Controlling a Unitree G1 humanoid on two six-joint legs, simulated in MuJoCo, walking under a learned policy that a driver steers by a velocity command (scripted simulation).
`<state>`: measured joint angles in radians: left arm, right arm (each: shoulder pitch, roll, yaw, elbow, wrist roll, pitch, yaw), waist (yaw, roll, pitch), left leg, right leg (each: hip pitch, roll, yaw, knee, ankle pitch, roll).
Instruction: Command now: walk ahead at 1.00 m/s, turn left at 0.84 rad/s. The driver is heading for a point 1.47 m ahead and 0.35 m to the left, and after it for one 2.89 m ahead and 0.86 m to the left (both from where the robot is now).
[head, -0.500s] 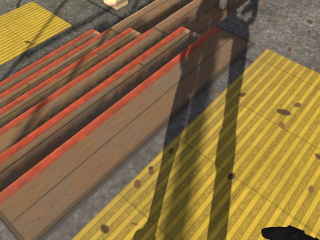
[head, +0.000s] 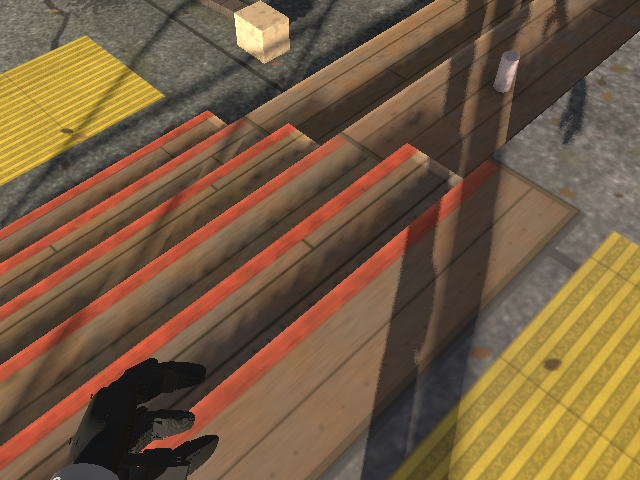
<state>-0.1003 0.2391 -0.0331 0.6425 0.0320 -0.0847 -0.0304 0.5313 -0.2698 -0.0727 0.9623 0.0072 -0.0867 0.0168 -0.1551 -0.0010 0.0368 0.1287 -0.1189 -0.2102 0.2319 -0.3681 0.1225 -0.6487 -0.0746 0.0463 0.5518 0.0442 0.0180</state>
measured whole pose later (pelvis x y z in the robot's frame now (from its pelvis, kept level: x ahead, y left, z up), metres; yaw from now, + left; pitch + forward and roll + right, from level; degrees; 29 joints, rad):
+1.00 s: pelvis +0.87 +0.20 -0.15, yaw +33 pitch -2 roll +1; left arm 0.45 0.31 0.07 0.86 0.01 -0.05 -0.02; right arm 0.30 -0.28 -0.03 0.81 -0.05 -0.06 -0.04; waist 0.06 -0.02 -0.04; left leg -0.44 -0.08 0.00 1.78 -0.50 0.11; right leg -0.21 0.08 0.00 0.62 -0.35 -0.11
